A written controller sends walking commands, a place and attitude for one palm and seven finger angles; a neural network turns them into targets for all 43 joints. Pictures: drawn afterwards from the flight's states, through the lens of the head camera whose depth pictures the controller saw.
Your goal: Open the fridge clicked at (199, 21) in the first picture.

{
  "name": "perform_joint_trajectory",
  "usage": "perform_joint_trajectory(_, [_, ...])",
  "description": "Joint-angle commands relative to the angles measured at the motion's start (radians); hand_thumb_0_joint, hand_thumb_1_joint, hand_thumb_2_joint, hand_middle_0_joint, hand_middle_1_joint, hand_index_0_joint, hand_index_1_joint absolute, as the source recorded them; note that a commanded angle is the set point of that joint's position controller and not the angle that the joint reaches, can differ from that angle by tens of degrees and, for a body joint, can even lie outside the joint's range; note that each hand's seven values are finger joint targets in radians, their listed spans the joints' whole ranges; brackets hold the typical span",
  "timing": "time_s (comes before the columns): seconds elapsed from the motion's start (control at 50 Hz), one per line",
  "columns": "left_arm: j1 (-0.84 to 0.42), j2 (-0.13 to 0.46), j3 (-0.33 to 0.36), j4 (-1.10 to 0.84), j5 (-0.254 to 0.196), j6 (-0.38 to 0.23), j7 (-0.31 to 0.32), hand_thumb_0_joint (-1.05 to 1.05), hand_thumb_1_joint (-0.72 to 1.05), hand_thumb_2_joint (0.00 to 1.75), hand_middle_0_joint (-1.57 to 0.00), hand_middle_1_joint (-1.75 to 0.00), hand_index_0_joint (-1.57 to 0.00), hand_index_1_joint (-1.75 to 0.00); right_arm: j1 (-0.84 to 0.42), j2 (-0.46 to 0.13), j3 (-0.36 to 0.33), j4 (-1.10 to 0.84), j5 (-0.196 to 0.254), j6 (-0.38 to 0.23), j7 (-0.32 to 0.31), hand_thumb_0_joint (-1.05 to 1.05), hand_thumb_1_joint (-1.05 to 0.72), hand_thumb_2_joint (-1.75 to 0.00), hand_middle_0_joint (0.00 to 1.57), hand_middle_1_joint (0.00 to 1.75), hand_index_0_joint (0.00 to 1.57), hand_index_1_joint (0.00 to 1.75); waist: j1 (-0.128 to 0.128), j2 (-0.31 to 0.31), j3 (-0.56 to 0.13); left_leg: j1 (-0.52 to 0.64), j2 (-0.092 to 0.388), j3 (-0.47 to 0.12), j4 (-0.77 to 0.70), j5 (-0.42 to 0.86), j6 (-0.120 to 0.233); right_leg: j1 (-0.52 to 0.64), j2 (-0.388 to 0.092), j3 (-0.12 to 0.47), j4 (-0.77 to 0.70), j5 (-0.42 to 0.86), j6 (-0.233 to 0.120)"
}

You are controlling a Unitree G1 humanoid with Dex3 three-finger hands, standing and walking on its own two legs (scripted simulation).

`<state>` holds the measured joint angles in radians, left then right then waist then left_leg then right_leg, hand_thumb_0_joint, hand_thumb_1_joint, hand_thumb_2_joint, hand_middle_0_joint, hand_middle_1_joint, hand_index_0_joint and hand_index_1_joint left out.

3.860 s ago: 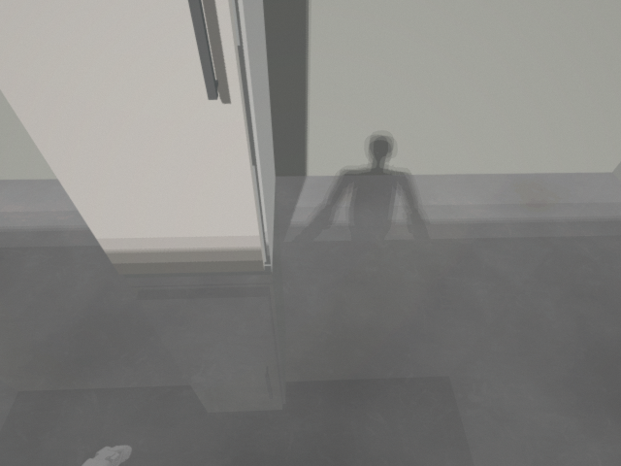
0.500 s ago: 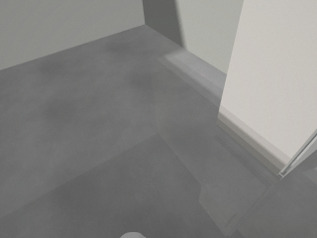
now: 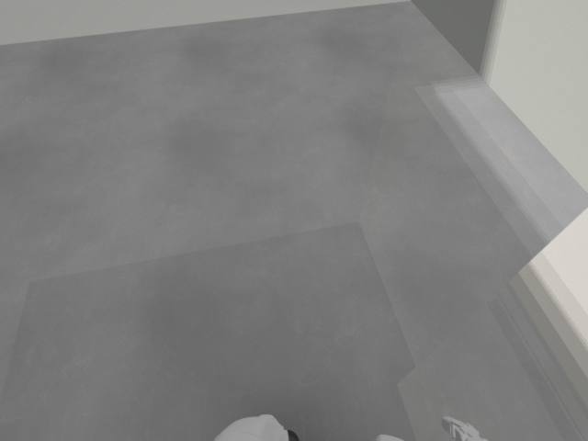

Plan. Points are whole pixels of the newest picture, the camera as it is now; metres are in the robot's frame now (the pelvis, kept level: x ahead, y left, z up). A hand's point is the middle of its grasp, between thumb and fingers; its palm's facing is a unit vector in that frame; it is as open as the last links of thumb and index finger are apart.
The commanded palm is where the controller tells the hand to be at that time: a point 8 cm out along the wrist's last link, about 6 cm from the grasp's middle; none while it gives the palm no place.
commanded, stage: walk to a spot facing it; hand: right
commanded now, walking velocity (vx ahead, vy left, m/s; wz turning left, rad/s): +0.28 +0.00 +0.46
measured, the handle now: out of the picture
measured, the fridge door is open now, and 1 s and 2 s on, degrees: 0 0 0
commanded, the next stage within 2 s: turn to face it in 0.14 s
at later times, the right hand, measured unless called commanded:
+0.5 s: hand (456, 432) +0.18 -0.23 -0.17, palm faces +0.00 +0.98 -0.18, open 7.3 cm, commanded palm none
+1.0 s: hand (467, 314) +0.35 -0.26 -0.13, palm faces +0.14 +0.96 -0.23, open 7.3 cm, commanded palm none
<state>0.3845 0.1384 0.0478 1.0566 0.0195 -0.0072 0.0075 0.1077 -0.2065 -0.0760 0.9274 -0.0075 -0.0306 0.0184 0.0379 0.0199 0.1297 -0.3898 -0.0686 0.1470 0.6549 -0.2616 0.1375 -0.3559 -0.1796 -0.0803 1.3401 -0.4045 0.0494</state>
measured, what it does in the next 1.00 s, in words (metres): walks ahead: right foot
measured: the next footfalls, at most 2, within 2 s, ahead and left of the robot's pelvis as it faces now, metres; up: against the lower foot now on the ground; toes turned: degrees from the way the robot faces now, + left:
right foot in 0.44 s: +0.31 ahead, -0.12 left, +0.00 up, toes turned +2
left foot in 1.14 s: +0.27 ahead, +0.10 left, +0.00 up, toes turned -15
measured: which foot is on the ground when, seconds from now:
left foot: down 0.00-0.48, up 0.50-1.00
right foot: up 0.00-0.42, down 0.44-1.00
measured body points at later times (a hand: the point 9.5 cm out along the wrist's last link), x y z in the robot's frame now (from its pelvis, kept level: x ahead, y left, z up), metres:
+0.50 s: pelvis +0.20 -0.05 +0.01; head +0.22 -0.07 +0.46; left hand +0.31 +0.18 -0.12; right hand +0.18 -0.28 -0.16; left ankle +0.07 +0.04 -0.69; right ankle +0.27 -0.12 -0.72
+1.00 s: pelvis +0.23 -0.05 +0.03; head +0.26 -0.07 +0.48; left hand +0.25 +0.20 -0.11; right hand +0.34 -0.31 -0.11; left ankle +0.22 +0.12 -0.66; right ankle +0.27 -0.12 -0.72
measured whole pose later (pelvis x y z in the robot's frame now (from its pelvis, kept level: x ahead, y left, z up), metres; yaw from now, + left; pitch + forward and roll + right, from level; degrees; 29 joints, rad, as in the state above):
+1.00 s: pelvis +0.23 -0.05 +0.03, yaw -8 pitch +2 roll +3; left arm 0.32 0.19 0.07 0.98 0.03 0.03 0.00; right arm 0.08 -0.22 -0.08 0.91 -0.01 0.05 -0.03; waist 0.07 -0.01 0.02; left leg -0.41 0.00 -0.04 0.86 -0.42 -0.08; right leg -0.33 0.10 0.14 0.42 -0.11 -0.08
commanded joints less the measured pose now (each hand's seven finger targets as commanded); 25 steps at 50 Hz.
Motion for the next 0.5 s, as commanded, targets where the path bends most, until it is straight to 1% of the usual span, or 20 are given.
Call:
perform_joint_trajectory(0.0, [-0.013, 0.098, 0.020, -0.117, 0.010, -0.014, 0.007, 0.00, 0.90, 0.90, -0.20, -0.30, -0.20, -0.30, 0.114, -0.145, -0.023, -0.021, -0.010, -0.031, -0.021, 0.00, -0.90, -0.90, 0.20, 0.30, 0.20, 0.30, -0.008, -0.031, -0.124, 0.077, 0.300, -0.370, -0.401, 0.225, 0.048, -0.180, -0.031, 0.054, -0.055, 0.112, 0.017])
perform_joint_trajectory(0.02, [0.000, 0.091, 0.021, -0.113, 0.011, -0.011, 0.005, 0.00, 0.90, 0.90, -0.20, -0.30, -0.20, -0.30, 0.119, -0.136, -0.022, -0.013, -0.015, -0.036, -0.020, 0.00, -0.90, -0.90, 0.20, 0.30, 0.20, 0.30, 0.003, -0.011, -0.132, 0.072, 0.269, -0.347, -0.397, 0.257, 0.043, -0.174, -0.021, 0.052, -0.093, 0.127, 0.020])
perform_joint_trajectory(0.04, [-0.001, 0.093, 0.020, -0.115, 0.013, -0.008, 0.003, 0.00, 0.90, 0.90, -0.20, -0.30, -0.20, -0.30, 0.127, -0.134, -0.022, -0.013, -0.014, -0.040, -0.017, 0.00, -0.90, -0.90, 0.20, 0.30, 0.20, 0.30, 0.006, 0.020, -0.145, 0.079, 0.245, -0.328, -0.393, 0.268, 0.039, -0.190, -0.014, 0.050, -0.117, 0.152, 0.025])
perform_joint_trajectory(0.06, [-0.027, 0.102, 0.020, -0.125, 0.013, -0.008, 0.000, 0.00, 0.90, 0.90, -0.20, -0.30, -0.20, -0.30, 0.134, -0.131, -0.022, -0.009, -0.012, -0.041, -0.016, 0.00, -0.90, -0.90, 0.20, 0.30, 0.20, 0.30, 0.002, 0.054, -0.143, 0.097, 0.233, -0.324, -0.394, 0.269, 0.037, -0.215, -0.011, 0.052, -0.142, 0.175, 0.030])
perform_joint_trajectory(0.08, [-0.061, 0.109, 0.021, -0.140, 0.014, -0.009, -0.002, 0.00, 0.90, 0.90, -0.20, -0.30, -0.20, -0.30, 0.152, -0.126, -0.022, -0.008, -0.010, -0.042, -0.014, 0.00, -0.90, -0.90, 0.20, 0.30, 0.20, 0.30, -0.007, 0.066, -0.142, 0.125, 0.224, -0.321, -0.391, 0.281, 0.032, -0.245, -0.004, 0.055, -0.167, 0.197, 0.035])
perform_joint_trajectory(0.1, [-0.106, 0.115, 0.021, -0.154, 0.015, -0.012, -0.004, 0.00, 0.90, 0.90, -0.20, -0.30, -0.20, -0.30, 0.171, -0.122, -0.021, -0.003, -0.010, -0.044, -0.014, 0.00, -0.90, -0.90, 0.20, 0.30, 0.20, 0.30, -0.020, 0.082, -0.136, 0.151, 0.226, -0.337, -0.386, 0.299, 0.035, -0.273, -0.003, 0.058, -0.194, 0.206, 0.039])
perform_joint_trajectory(0.14, [-0.186, 0.118, 0.020, -0.182, 0.012, -0.015, -0.010, 0.00, 0.90, 0.90, -0.20, -0.30, -0.20, -0.30, 0.209, -0.124, -0.019, 0.003, -0.010, -0.048, -0.016, 0.00, -0.90, -0.90, 0.20, 0.30, 0.20, 0.30, -0.039, 0.072, -0.118, 0.191, 0.229, -0.350, -0.368, 0.374, 0.041, -0.314, 0.008, 0.059, -0.248, 0.219, 0.046])
perform_joint_trajectory(0.18, [-0.266, 0.122, 0.018, -0.212, 0.011, -0.019, -0.013, 0.00, 0.90, 0.90, -0.20, -0.30, -0.20, -0.30, 0.248, -0.123, -0.017, 0.008, -0.010, -0.049, -0.022, 0.00, -0.90, -0.90, 0.20, 0.30, 0.20, 0.30, -0.060, 0.076, -0.112, 0.245, 0.239, -0.386, -0.348, 0.447, 0.051, -0.346, 0.021, 0.059, -0.301, 0.214, 0.048])
perform_joint_trajectory(0.2, [-0.307, 0.124, 0.017, -0.225, 0.010, -0.021, -0.014, 0.00, 0.90, 0.90, -0.20, -0.30, -0.20, -0.30, 0.276, -0.122, -0.016, 0.011, -0.011, -0.047, -0.024, 0.00, -0.90, -0.90, 0.20, 0.30, 0.20, 0.30, -0.078, 0.073, -0.116, 0.282, 0.240, -0.409, -0.331, 0.500, 0.051, -0.355, 0.033, 0.056, -0.328, 0.201, 0.047])
perform_joint_trajectory(0.24, [-0.345, 0.115, 0.010, -0.232, 0.008, -0.022, -0.015, 0.00, 0.90, 0.90, -0.20, -0.30, -0.20, -0.30, 0.311, -0.113, -0.011, 0.023, -0.013, -0.048, -0.035, 0.00, -0.90, -0.90, 0.20, 0.30, 0.20, 0.30, -0.085, 0.071, -0.136, 0.370, 0.242, -0.400, -0.292, 0.675, 0.046, -0.363, 0.058, 0.042, -0.377, 0.184, 0.038])
perform_joint_trajectory(0.28, [-0.354, 0.105, 0.000, -0.223, 0.004, -0.023, -0.016, 0.00, 0.90, 0.90, -0.20, -0.30, -0.20, -0.30, 0.331, -0.099, 0.000, 0.037, -0.014, -0.048, -0.046, 0.00, -0.90, -0.90, 0.20, 0.30, 0.20, 0.30, -0.084, 0.087, -0.154, 0.429, 0.239, -0.371, -0.271, 0.794, 0.032, -0.331, 0.081, 0.024, -0.438, 0.176, 0.022])
perform_joint_trajectory(0.3, [-0.362, 0.100, -0.006, -0.214, 0.001, -0.024, -0.017, 0.00, 0.90, 0.90, -0.20, -0.30, -0.20, -0.30, 0.338, -0.087, 0.009, 0.047, -0.015, -0.047, -0.052, 0.00, -0.90, -0.90, 0.20, 0.30, 0.20, 0.30, -0.086, 0.090, -0.156, 0.436, 0.242, -0.364, -0.268, 0.826, 0.027, -0.286, 0.091, 0.016, -0.492, 0.169, 0.012])
perform_joint_trajectory(0.34, [-0.349, 0.082, -0.015, -0.190, -0.005, -0.030, -0.018, 0.00, 0.90, 0.90, -0.20, -0.30, -0.20, -0.30, 0.323, -0.087, 0.018, 0.063, -0.015, -0.046, -0.061, 0.00, -0.90, -0.90, 0.20, 0.30, 0.20, 0.30, -0.077, 0.093, -0.149, 0.431, 0.249, -0.321, -0.253, 0.876, 0.008, -0.170, 0.117, -0.001, -0.630, 0.176, -0.006])
perform_joint_trajectory(0.36, [-0.326, 0.080, -0.016, -0.172, -0.007, -0.032, -0.013, 0.00, 0.90, 0.90, -0.20, -0.30, -0.20, -0.30, 0.315, -0.088, 0.019, 0.074, -0.012, -0.046, -0.064, 0.00, -0.90, -0.90, 0.20, 0.30, 0.20, 0.30, -0.066, 0.089, -0.149, 0.409, 0.246, -0.303, -0.227, 0.922, -0.006, -0.084, 0.146, -0.013, -0.691, 0.204, -0.017])
perform_joint_trajectory(0.38, [-0.262, 0.085, -0.017, -0.145, -0.006, -0.034, -0.006, 0.00, 0.90, 0.90, -0.20, -0.30, -0.20, -0.30, 0.302, -0.093, 0.021, 0.082, -0.007, -0.044, -0.066, 0.00, -0.90, -0.90, 0.20, 0.30, 0.20, 0.30, -0.036, 0.086, -0.166, 0.406, 0.226, -0.269, -0.176, 0.947, -0.031, 0.010, 0.177, -0.019, -0.776, 0.268, -0.029])
perform_joint_trajectory(0.4, [-0.163, 0.103, -0.013, -0.104, -0.003, -0.037, -0.002, 0.00, 0.90, 0.90, -0.20, -0.30, -0.20, -0.30, 0.291, -0.095, 0.022, 0.092, -0.003, -0.039, -0.069, 0.00, -0.90, -0.90, 0.20, 0.30, 0.20, 0.30, 0.001, 0.064, -0.205, 0.403, 0.211, -0.239, -0.068, 0.903, -0.066, 0.128, 0.180, 0.000, -0.883, 0.408, -0.043])
perform_joint_trajectory(0.42, [-0.066, 0.158, -0.001, -0.077, 0.004, -0.040, 0.000, 0.00, 0.90, 0.90, -0.20, -0.30, -0.20, -0.30, 0.299, -0.086, 0.023, 0.093, 0.003, -0.034, -0.068, 0.00, -0.90, -0.90, 0.20, 0.30, 0.20, 0.30, 0.026, -0.019, -0.253, 0.268, 0.162, -0.193, 0.099, 0.675, -0.110, 0.327, 0.081, 0.087, -0.867, 0.762, -0.086])
perform_joint_trajectory(0.44, [0.000, 0.230, 0.012, -0.068, 0.012, -0.037, 0.003, 0.00, 0.90, 0.90, -0.20, -0.30, -0.20, -0.30, 0.370, -0.046, 0.030, 0.092, 0.015, -0.031, -0.070, 0.00, -0.90, -0.90, 0.20, 0.30, 0.20, 0.30, 0.019, -0.209, -0.337, 0.021, 0.076, -0.120, 0.339, 0.106, -0.152, 0.551, -0.155, 0.309, -0.798, 1.230, -0.218])
perform_joint_trajectory(0.46, [-0.015, 0.242, 0.001, -0.063, -0.011, -0.023, 0.017, 0.00, 0.90, 0.90, -0.20, -0.30, -0.20, -0.30, 0.384, -0.043, 0.038, 0.093, 0.011, -0.025, -0.077, 0.00, -0.90, -0.90, 0.20, 0.30, 0.20, 0.30, -0.013, -0.282, -0.349, 0.005, 0.056, -0.171, 0.489, -0.360, -0.175, 0.475, -0.243, 0.421, -0.886, 1.350, -0.294])
perform_joint_trajectory(0.48, [-0.061, 0.232, -0.001, -0.076, -0.013, -0.020, 0.021, 0.00, 0.90, 0.90, -0.20, -0.30, -0.20, -0.30, 0.323, -0.078, 0.026, 0.095, 0.008, -0.005, -0.077, 0.00, -0.90, -0.90, 0.20, 0.30, 0.20, 0.30, -0.009, -0.198, -0.291, -0.011, 0.087, -0.210, 0.517, -0.334, -0.181, 0.356, -0.225, 0.411, -0.954, 1.100, -0.291])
